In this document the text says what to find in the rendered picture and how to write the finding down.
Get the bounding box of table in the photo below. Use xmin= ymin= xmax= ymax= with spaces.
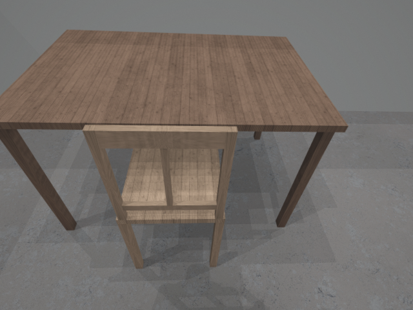
xmin=0 ymin=30 xmax=348 ymax=231

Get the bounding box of chair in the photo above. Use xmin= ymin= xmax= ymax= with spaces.
xmin=83 ymin=125 xmax=238 ymax=269

